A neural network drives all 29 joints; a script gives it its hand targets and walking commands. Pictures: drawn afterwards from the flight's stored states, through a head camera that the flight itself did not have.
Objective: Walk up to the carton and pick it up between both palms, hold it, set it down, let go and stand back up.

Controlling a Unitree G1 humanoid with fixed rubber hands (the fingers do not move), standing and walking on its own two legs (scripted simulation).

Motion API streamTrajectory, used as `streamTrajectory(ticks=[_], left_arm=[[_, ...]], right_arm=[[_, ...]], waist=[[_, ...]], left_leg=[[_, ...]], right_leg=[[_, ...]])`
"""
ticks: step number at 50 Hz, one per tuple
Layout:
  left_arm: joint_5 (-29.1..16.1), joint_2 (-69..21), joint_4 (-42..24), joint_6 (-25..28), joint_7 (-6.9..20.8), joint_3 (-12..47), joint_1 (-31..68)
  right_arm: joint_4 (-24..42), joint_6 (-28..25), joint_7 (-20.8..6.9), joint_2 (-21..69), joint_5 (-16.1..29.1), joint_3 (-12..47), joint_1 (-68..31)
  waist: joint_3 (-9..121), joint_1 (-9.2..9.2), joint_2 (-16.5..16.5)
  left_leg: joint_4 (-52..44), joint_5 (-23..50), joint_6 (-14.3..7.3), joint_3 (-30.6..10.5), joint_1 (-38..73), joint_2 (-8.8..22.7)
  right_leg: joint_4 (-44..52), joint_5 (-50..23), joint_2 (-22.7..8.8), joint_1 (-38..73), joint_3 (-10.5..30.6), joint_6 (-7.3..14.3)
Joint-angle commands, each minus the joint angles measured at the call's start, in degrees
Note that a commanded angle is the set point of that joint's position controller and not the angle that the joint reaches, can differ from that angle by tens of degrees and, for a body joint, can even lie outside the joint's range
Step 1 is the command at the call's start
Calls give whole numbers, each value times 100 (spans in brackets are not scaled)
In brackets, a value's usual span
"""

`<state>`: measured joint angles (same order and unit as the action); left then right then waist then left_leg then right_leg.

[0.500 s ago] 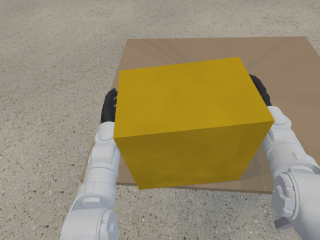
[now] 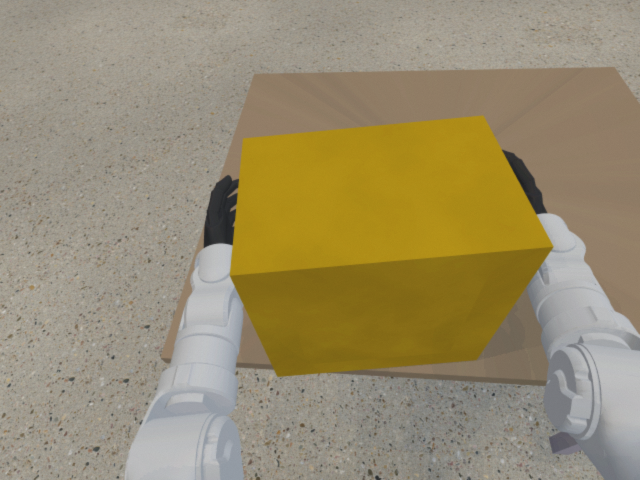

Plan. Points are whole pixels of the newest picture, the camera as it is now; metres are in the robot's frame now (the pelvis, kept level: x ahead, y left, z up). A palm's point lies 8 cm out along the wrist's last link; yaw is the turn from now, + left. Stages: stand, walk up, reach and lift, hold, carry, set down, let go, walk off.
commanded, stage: set down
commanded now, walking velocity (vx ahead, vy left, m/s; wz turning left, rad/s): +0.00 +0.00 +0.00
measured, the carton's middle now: (370, 259) +0.38 -0.01 +0.04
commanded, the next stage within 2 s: none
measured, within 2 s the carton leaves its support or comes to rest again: neither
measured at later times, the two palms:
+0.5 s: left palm (222, 242) +0.38 +0.18 +0.08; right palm (522, 212) +0.43 -0.20 +0.08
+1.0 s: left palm (234, 256) +0.39 +0.17 +0.04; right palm (521, 218) +0.45 -0.21 +0.04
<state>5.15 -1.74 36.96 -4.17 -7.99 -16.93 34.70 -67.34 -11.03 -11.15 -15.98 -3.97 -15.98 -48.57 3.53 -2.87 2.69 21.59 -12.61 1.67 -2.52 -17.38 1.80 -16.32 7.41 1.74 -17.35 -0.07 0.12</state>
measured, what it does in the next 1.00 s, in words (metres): stands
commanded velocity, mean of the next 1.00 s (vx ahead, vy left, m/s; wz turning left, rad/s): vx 0.00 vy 0.00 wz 0.00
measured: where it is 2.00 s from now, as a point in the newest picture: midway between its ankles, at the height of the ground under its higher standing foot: outside the picture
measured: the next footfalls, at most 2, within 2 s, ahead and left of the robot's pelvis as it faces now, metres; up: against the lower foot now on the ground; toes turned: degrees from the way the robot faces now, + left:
none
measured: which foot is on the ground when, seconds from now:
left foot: down 0.00-1.00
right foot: down 0.00-1.00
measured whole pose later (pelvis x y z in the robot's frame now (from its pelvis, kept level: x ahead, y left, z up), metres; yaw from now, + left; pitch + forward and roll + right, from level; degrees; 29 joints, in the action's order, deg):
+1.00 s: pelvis +0.00 -0.01 +0.00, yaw +0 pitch +16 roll -1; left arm -1.3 1.5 44.8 -0.1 -11.3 -8.0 38.1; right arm -69.6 -12.8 -7.2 -23.3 13.4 -1.6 -50.1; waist 5.4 -6.7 2.7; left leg 21.7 -10.9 2.3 -2.3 -27.2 2.0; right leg -19.2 7.0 1.9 -28.6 -0.1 0.8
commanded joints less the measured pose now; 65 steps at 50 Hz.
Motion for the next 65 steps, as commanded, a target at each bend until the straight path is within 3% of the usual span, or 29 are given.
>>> streamTrajectory(ticks=[1,6,9,11,12,16,20,21,22,28,30,31,33,35,38,39,41,43,44,50,52,54,58,59,60,61,62,63,65], left_arm=[[582,-2358,259,316,612,1122,2539],[661,-2377,247,324,677,1001,2593],[673,-2630,211,293,649,1200,2635],[764,-2612,185,228,706,1022,2501],[648,-1820,320,262,574,980,2605],[732,-2237,241,275,628,906,2553],[608,-1179,92,361,323,689,2469],[566,-909,283,319,251,472,2327],[478,-891,205,320,165,590,2312],[-211,-11,3,241,-379,1231,2660],[-492,100,159,266,-463,1326,2892],[-545,375,262,306,-517,1310,2805],[-750,404,589,221,-509,1530,2677],[-991,743,753,408,-465,1403,2851],[-1170,834,620,637,-524,1552,2968],[-1176,867,601,629,-560,1526,3066],[-1269,1073,557,681,-495,1393,2749],[-1183,1077,87,707,-444,1328,2433],[-1239,1142,-11,743,-421,1290,2339],[-1108,1156,-671,685,-250,1130,1703],[-1048,1266,-1051,673,-221,922,1394],[-966,1243,-1531,668,-176,834,1142],[-1031,792,-2587,607,-154,1116,231],[-1074,860,-2360,587,-167,1201,574],[-1028,1004,-2556,537,-144,1119,630],[-1140,1092,-2391,535,-147,1205,658],[-1205,1100,-2633,528,-118,1293,594],[-1115,1053,-2215,450,-72,1217,141],[-1229,1287,-2200,507,-37,1183,746]], right_arm=[[733,-258,-524,1915,-534,351,-2728],[808,-238,-518,2172,-707,238,-2654],[518,-229,-526,2128,-789,-28,-2584],[663,-154,-566,2305,-773,51,-2510],[682,-206,-522,1411,-617,37,-2564],[596,-141,-547,1800,-804,-113,-2368],[659,-220,-287,783,-533,-172,-2329],[715,-178,-243,474,-342,-12,-2409],[517,-167,-170,309,-272,-111,-2350],[152,-96,220,-964,918,656,-2658],[303,-56,247,-1223,1102,814,-3011],[373,-112,286,-1446,1289,896,-2943],[470,-109,355,-1636,1526,1024,-3085],[590,-144,447,-1834,1645,1146,-3266],[641,-240,433,-1956,1872,1337,-3304],[530,-207,432,-2159,1838,1160,-3360],[902,-265,484,-2282,1906,1370,-3284],[705,-378,483,-2298,2004,1505,-2924],[1229,-474,491,-2427,2050,1503,-3028],[1116,-577,521,-2733,2247,1660,-2239],[1588,-722,562,-2677,2391,1862,-2093],[1484,-745,560,-2681,2234,1764,-1636],[1160,-699,238,-2713,2504,2060,-842],[1186,-669,175,-2887,2488,1866,-1269],[1165,-633,247,-2810,2433,1806,-1015],[1442,-541,186,-2759,2668,1972,-1247],[1591,-525,189,-2931,2667,1843,-1072],[1500,-434,171,-2952,2699,1854,-822],[1670,-337,184,-2962,2626,1702,-1306]], waist=[[3383,-209,-492],[3081,-185,-631],[3051,32,-408],[2723,-119,-667],[3199,-164,-389],[2937,-21,-523],[2973,-66,-595],[2918,-238,-620],[2837,-57,-557],[3361,-63,-114],[3410,-210,-538],[3460,-345,-403],[3460,-158,-562],[3854,-313,-851],[4485,-431,-704],[4691,-335,-801],[4937,-488,-991],[5003,-375,-667],[5566,-423,-907],[5310,-207,-1098],[5501,-369,-1164],[5122,-156,-1227],[5219,-61,-561],[5232,-164,-678],[5256,120,-649],[4953,-91,-675],[5105,120,-892],[4406,48,-1163],[4504,110,-1208]], left_leg=[[-64,2974,232,624,1052,-65],[-175,2603,173,702,903,-73],[-50,3097,264,573,1267,-20],[-148,2788,188,577,1165,-11],[-70,2876,300,680,1263,17],[-151,2654,217,661,992,-52],[-134,2427,171,686,986,-51],[-72,2589,174,680,976,-34],[-88,2554,178,630,1010,6],[307,2864,369,523,955,-25],[278,2575,271,629,709,-46],[315,2790,332,624,695,-35],[329,2382,274,625,489,-61],[379,2402,194,760,-27,-136],[504,2693,228,721,116,-70],[543,2803,280,693,253,-21],[699,3350,250,783,411,-33],[864,4046,344,700,415,-67],[895,4011,294,707,279,-61],[608,4017,178,767,-637,-195],[610,3973,112,795,-1072,-260],[226,3766,-7,696,-1408,-203],[807,5509,166,338,1486,89],[715,4676,142,406,1196,93],[722,4685,136,434,1172,8],[640,4294,80,515,724,-93],[498,3712,78,582,234,-158],[379,3342,-9,557,-270,-155],[243,2534,7,632,-230,-168]], right_leg=[[-175,-2369,104,503,-504,-12],[-148,-2009,64,659,-498,-64],[-125,-1755,150,228,-572,16],[-42,-1617,150,277,-591,-21],[-77,-1712,162,213,-596,67],[-136,-1768,124,423,-562,-20],[-124,-1642,150,401,-518,-40],[-172,-1763,147,448,-466,-27],[-142,-1605,173,249,-504,-27],[-254,-1739,342,-25,-328,129],[-252,-1669,352,-19,-337,150],[-324,-1781,375,91,-328,154],[-270,-1770,360,71,-288,192],[-468,-2316,277,547,-188,86],[-594,-2265,335,294,-201,141],[-651,-2146,393,148,-266,134],[-696,-2872,395,357,-192,125],[-892,-3490,393,482,-141,94],[-959,-3857,421,758,-135,91],[-1290,-5131,302,1585,-103,-87],[-1508,-6021,206,2242,69,-177],[-1700,-6306,72,2582,37,-307],[-1130,-4709,439,280,-208,-60],[-759,-3808,413,-9,-267,114],[-918,-4307,348,389,-106,-4],[-887,-4105,347,560,-91,67],[-970,-4401,351,1452,-67,-11],[-1054,-4386,343,1867,24,-48],[-867,-3199,344,1667,-16,-79]])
